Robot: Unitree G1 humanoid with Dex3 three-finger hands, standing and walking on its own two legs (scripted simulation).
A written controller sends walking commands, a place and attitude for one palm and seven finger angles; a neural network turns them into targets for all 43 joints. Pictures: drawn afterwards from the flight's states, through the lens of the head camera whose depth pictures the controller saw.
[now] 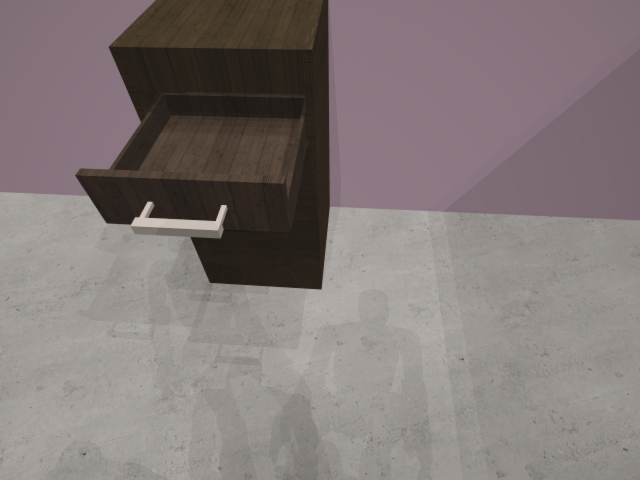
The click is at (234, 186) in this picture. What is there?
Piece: drawer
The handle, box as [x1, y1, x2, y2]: [131, 202, 227, 238]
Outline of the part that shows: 131,224 133,231 135,233 220,238 223,229 221,224 227,208 226,205 221,205 215,221 148,218 147,217 153,204 152,202 147,202 140,216 135,217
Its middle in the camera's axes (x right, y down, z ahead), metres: -0.26 -0.04 +0.72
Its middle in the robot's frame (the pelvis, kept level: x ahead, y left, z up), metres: +0.55 +0.30 -0.05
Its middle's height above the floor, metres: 0.73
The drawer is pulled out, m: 0.30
